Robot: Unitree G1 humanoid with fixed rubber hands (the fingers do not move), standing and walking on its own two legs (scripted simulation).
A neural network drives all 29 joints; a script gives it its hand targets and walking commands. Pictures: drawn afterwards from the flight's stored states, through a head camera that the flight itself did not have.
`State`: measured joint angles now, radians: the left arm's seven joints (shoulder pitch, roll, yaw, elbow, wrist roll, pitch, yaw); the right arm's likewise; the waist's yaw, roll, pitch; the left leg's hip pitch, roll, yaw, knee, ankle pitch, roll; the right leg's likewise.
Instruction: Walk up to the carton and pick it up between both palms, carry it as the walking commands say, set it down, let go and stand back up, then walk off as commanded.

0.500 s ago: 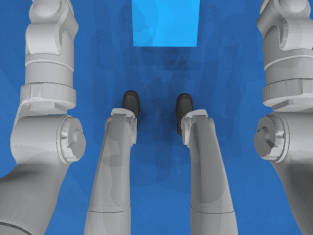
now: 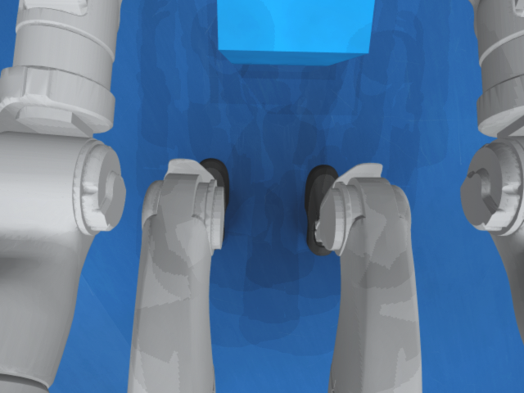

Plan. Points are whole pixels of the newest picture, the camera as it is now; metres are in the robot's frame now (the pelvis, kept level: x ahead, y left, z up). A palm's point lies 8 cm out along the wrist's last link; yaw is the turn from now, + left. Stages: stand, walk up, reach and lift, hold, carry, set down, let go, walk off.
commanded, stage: reach and lift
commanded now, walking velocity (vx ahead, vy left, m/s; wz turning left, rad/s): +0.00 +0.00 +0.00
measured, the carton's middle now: out of the picture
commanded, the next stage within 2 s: none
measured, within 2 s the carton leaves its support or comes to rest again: neither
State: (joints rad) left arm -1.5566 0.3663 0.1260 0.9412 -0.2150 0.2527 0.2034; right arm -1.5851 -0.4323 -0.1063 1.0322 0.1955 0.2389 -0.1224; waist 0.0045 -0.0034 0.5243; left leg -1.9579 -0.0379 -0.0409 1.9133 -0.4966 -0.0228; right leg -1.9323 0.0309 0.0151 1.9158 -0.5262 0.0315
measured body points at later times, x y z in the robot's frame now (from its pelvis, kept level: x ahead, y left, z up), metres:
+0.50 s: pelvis +0.02 -0.01 -0.09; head +0.41 -0.01 +0.12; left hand +0.58 +0.18 -0.29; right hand +0.59 -0.18 -0.29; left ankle +0.14 +0.12 -0.42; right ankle +0.13 -0.13 -0.42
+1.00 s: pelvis +0.02 +0.00 -0.09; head +0.41 -0.01 +0.12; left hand +0.58 +0.17 -0.29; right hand +0.59 -0.17 -0.29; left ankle +0.14 +0.12 -0.42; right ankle +0.13 -0.13 -0.42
